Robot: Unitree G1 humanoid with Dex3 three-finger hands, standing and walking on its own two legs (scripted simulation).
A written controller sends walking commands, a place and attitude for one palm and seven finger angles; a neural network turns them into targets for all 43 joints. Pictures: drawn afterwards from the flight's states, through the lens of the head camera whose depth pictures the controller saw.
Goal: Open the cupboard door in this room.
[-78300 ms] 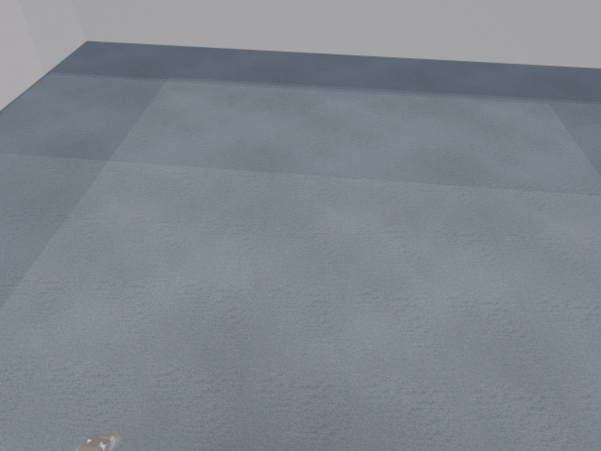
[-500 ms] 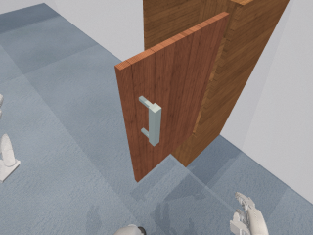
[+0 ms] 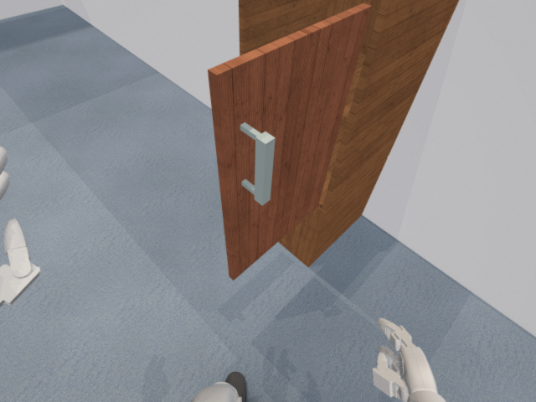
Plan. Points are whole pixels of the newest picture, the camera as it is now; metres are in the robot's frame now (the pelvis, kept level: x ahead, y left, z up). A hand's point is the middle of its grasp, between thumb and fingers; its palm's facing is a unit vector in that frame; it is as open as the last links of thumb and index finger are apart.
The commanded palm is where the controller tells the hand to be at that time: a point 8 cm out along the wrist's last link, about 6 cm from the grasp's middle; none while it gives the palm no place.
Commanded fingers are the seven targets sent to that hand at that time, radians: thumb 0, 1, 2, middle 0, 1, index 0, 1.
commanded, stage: stop stepping back and stand still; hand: left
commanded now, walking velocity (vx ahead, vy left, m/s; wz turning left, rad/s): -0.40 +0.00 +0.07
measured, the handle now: (255, 165) +0.46 +0.08 +0.08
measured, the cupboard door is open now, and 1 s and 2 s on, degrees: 90 90 90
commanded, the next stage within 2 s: let the arm hang, fingers relaxed in 0.76 s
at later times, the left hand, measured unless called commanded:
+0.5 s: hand out of the picture +0.09 +0.27 +0.18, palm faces +0.47 -0.77 -0.43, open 7.4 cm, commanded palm +0.04 +0.30 +0.19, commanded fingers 0.00 0.90 0.90 -0.20 -0.30 -0.20 -0.30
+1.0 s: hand out of the picture +0.08 +0.28 -0.03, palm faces +0.26 -0.88 -0.40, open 7.4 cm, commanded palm none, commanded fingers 0.00 0.90 0.90 -0.20 -0.30 -0.20 -0.30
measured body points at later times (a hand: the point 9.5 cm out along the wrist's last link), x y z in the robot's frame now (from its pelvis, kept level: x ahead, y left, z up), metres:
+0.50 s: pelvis -0.09 +0.00 +0.01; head -0.11 +0.01 +0.46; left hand +0.06 +0.31 +0.20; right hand +0.04 -0.25 -0.08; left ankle -0.06 +0.12 -0.70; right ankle -0.08 -0.10 -0.73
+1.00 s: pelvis -0.10 +0.02 -0.01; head -0.11 -0.01 +0.44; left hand +0.06 +0.32 +0.00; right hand +0.05 -0.22 -0.14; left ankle -0.10 +0.13 -0.73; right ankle -0.09 -0.08 -0.73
